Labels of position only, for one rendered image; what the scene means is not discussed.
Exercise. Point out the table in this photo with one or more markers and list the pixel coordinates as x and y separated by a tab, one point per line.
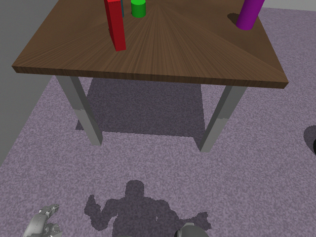
185	41

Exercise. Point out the left robot hand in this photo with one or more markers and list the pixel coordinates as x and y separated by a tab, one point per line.
38	224

